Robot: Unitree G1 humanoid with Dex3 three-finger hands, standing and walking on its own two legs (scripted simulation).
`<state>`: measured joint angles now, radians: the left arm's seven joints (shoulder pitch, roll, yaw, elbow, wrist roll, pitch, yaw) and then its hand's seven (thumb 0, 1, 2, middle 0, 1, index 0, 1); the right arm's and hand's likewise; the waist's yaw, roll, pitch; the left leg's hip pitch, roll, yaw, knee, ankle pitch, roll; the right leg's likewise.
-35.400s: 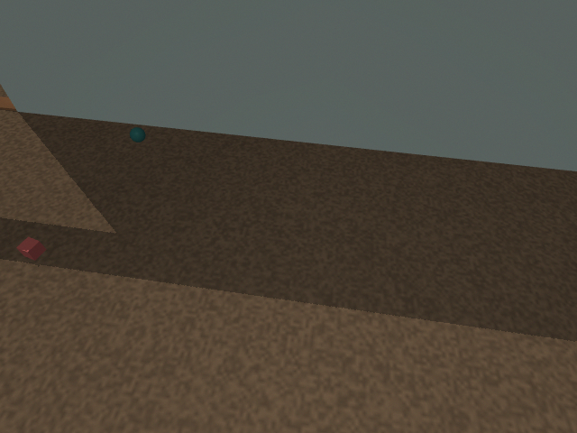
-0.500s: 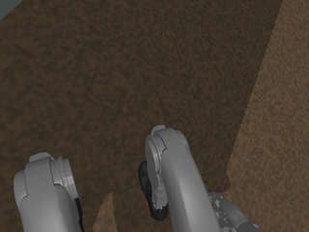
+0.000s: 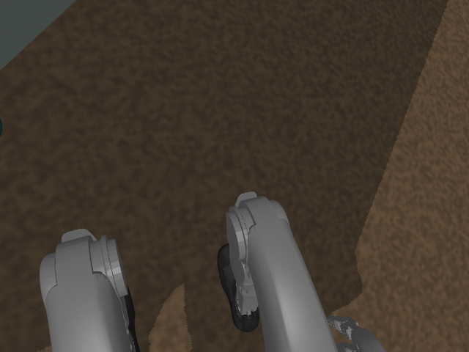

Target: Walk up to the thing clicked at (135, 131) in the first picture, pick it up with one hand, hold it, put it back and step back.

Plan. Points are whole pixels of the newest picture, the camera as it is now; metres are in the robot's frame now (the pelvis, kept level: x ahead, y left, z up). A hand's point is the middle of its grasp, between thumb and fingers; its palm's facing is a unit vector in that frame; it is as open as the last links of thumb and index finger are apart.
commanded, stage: lift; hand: left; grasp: from above
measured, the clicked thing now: out of the picture +0.50 +0.33 -0.17
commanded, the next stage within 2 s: hold in 1.54 s
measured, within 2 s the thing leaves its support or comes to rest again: neither
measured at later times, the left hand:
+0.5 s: hand out of the picture +0.42 +0.33 +0.01, palm faces -0.44 -0.13 -0.89, open 10.2 cm
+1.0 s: hand out of the picture +0.33 +0.28 +0.21, palm faces -0.43 -0.15 -0.89, open 10.2 cm
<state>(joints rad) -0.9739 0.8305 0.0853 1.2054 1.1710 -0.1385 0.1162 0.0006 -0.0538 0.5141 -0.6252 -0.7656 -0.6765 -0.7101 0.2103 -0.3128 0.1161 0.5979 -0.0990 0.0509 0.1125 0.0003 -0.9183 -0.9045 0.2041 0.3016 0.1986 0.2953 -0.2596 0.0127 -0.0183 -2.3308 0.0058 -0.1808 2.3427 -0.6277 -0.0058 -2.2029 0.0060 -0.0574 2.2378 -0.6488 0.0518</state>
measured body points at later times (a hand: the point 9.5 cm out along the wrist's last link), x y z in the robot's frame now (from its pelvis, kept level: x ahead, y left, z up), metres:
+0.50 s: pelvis +0.00 +0.00 +0.10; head +0.20 +0.07 +0.50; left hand +0.44 +0.33 +0.06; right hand +0.13 -0.26 -0.01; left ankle +0.08 +0.13 -0.31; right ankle +0.11 -0.14 -0.31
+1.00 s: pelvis +0.02 -0.01 +0.28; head +0.11 +0.02 +0.72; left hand +0.35 +0.29 +0.26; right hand +0.17 -0.25 +0.16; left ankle +0.08 +0.13 -0.31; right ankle +0.11 -0.14 -0.31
